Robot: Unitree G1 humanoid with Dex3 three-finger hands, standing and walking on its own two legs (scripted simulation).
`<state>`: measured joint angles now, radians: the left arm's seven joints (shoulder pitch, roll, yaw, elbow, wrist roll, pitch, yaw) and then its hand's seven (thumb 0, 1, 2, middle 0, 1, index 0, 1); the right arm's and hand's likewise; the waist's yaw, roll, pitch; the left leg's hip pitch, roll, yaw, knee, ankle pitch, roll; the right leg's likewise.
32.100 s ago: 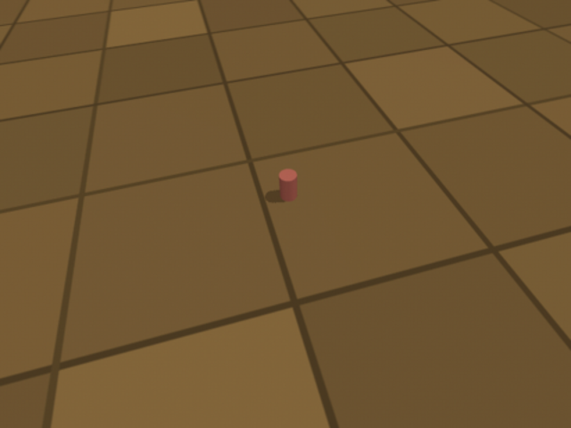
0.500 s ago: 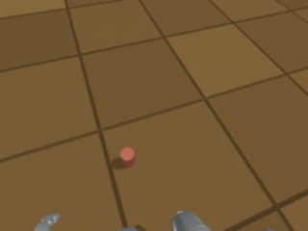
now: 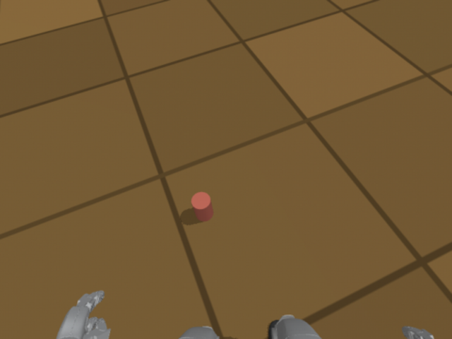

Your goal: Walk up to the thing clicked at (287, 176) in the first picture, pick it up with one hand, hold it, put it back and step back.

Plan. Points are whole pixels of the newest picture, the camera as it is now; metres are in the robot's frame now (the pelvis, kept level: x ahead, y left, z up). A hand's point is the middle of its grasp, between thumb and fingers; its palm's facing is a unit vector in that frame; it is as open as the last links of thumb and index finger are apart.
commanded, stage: step back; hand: left
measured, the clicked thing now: (202, 207) +0.66 +0.18 -0.69
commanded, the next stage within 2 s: none
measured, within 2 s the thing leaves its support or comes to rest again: neither
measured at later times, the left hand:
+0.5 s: hand out of the picture -0.07 +0.24 -0.15, palm faces -0.11 -0.91 -0.39, open 7.4 cm
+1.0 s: hand out of the picture -0.20 +0.22 -0.14, palm faces -0.02 -0.94 -0.34, open 7.4 cm
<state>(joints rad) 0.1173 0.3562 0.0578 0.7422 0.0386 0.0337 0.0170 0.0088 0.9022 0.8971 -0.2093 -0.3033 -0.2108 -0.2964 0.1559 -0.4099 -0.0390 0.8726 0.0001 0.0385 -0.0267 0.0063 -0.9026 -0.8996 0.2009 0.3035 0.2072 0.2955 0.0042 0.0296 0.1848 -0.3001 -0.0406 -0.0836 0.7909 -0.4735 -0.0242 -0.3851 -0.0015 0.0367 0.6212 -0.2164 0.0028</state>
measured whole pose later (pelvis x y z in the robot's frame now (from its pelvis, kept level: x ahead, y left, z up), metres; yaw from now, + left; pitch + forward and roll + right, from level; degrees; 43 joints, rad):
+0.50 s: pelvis -0.17 -0.02 -0.01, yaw -5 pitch -4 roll -2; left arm 0.20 0.36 0.07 0.86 0.04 0.05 -0.02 0.01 0.91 0.90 -0.20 -0.30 -0.21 -0.30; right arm 0.10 -0.43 -0.06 0.82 -0.02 0.05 -0.02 0.01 -0.90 -0.90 0.20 0.30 0.21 0.30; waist 0.01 0.08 0.19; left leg -0.48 0.07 -0.08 0.75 -0.30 0.00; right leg -0.23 0.06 0.03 0.69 -0.40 0.00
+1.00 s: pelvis -0.32 -0.04 +0.01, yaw -1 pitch -2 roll -1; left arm 0.15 0.38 0.07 0.80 0.02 0.08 0.00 0.01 0.91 0.90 -0.21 -0.30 -0.21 -0.30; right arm 0.19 -0.35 -0.03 0.86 -0.04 0.01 -0.02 0.01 -0.90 -0.90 0.21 0.30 0.21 0.30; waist 0.01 -0.04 0.14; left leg -0.31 0.01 -0.02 0.58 -0.24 0.01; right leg -0.45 0.09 0.15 1.15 -0.47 -0.01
